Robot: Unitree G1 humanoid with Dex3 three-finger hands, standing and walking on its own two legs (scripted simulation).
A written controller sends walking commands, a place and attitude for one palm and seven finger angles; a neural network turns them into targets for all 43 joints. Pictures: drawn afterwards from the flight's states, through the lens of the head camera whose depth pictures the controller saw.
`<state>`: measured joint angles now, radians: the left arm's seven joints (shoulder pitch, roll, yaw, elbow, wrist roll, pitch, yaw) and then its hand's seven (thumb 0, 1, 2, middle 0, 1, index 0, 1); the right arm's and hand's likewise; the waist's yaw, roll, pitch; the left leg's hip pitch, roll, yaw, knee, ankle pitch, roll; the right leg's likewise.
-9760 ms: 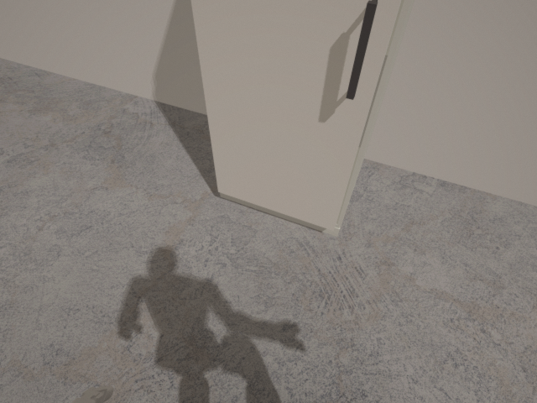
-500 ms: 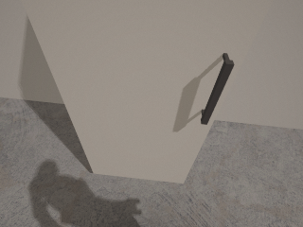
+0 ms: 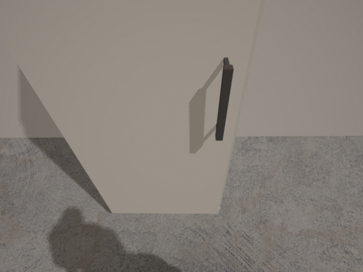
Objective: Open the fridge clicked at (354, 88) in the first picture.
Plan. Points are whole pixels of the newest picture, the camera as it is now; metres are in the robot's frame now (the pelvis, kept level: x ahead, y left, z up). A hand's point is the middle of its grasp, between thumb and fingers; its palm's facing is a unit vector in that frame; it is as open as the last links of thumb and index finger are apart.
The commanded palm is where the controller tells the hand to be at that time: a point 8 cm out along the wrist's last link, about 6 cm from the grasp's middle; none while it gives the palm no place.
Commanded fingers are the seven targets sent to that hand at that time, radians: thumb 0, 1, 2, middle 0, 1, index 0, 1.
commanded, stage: come to a stop and stand still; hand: right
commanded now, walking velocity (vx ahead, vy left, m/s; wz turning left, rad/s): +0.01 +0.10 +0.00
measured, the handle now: (222, 103) +0.52 -0.08 +0.10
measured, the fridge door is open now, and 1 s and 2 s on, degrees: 0 0 0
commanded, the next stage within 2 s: look again from close up in 0.88 s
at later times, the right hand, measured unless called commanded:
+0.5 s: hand out of the picture +0.00 -0.13 -0.18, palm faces -0.02 +0.97 -0.22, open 7.4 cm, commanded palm none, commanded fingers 0.00 -0.90 -0.90 0.20 0.30 0.20 0.30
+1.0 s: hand out of the picture +0.01 -0.13 -0.18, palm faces +0.00 +0.98 -0.21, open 7.4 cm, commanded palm none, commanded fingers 0.00 -0.90 -0.90 0.20 0.30 0.20 0.30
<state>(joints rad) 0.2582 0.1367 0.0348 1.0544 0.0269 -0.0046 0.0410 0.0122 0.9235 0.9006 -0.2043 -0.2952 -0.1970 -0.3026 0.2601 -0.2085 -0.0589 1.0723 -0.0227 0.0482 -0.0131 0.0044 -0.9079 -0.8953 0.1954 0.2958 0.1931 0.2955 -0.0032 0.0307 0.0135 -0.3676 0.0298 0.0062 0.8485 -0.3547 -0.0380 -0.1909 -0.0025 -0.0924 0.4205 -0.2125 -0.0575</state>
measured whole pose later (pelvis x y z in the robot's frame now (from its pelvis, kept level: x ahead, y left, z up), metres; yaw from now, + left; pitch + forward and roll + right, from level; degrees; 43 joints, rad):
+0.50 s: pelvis -0.01 +0.04 -0.01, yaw +1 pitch -1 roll +0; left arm 0.33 0.14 0.00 1.08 0.02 -0.01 0.01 0.01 0.91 0.90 -0.20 -0.29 -0.19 -0.30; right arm 0.30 -0.14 0.02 1.08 -0.02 -0.03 -0.04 0.02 -0.92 -0.89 0.20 0.30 0.20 0.30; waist 0.03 -0.04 0.01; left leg -0.21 0.02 0.04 0.56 -0.33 0.01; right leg -0.26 -0.04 -0.09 0.54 -0.25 0.00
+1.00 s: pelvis +0.00 +0.05 -0.01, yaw +1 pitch -2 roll +0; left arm 0.23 0.18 0.00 1.11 0.02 -0.02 0.02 0.01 0.91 0.90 -0.20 -0.29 -0.19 -0.30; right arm 0.28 -0.18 0.01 1.09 -0.02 -0.03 -0.03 0.01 -0.90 -0.89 0.20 0.30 0.20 0.30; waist 0.00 0.00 0.03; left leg -0.15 0.00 0.05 0.48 -0.30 0.03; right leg -0.21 -0.06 -0.08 0.47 -0.23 0.03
